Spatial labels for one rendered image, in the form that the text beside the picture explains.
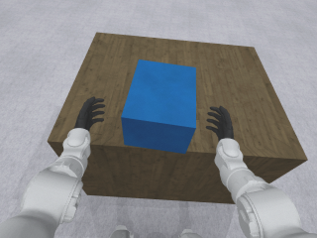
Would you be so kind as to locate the robot shin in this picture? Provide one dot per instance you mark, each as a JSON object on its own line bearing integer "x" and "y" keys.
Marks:
{"x": 186, "y": 231}
{"x": 121, "y": 227}

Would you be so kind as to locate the robot right forearm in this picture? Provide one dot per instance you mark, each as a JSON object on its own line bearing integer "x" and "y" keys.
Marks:
{"x": 234, "y": 173}

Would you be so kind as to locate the robot right shin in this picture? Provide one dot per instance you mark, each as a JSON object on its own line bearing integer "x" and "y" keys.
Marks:
{"x": 186, "y": 231}

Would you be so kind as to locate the robot left upper arm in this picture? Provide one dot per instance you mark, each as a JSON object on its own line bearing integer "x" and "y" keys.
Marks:
{"x": 52, "y": 200}

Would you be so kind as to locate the carton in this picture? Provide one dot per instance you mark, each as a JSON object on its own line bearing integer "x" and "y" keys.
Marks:
{"x": 160, "y": 109}

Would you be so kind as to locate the robot left hand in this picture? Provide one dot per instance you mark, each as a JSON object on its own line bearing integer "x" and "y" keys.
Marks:
{"x": 84, "y": 119}

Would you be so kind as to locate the robot left shin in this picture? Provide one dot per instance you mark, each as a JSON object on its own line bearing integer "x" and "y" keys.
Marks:
{"x": 121, "y": 227}

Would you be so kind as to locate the robot left forearm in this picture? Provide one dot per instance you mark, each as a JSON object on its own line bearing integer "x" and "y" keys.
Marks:
{"x": 72, "y": 161}

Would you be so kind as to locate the pedestal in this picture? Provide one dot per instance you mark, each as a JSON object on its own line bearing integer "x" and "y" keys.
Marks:
{"x": 226, "y": 75}

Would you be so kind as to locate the robot right upper arm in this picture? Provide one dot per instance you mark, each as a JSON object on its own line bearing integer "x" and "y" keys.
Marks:
{"x": 269, "y": 213}

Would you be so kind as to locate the robot right hand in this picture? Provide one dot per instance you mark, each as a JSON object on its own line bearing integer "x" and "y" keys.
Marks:
{"x": 225, "y": 129}

